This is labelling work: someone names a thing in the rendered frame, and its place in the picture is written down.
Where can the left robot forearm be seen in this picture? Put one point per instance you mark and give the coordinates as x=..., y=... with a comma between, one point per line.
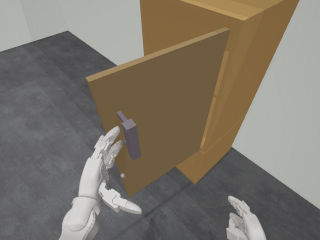
x=81, y=222

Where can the right robot hand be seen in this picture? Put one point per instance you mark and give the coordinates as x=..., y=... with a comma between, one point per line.
x=249, y=226

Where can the cupboard door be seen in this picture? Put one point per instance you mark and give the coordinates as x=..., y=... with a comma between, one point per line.
x=168, y=95

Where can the left robot hand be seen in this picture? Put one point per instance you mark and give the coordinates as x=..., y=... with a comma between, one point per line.
x=96, y=170

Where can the handle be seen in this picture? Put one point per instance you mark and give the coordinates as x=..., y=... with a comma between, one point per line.
x=131, y=136

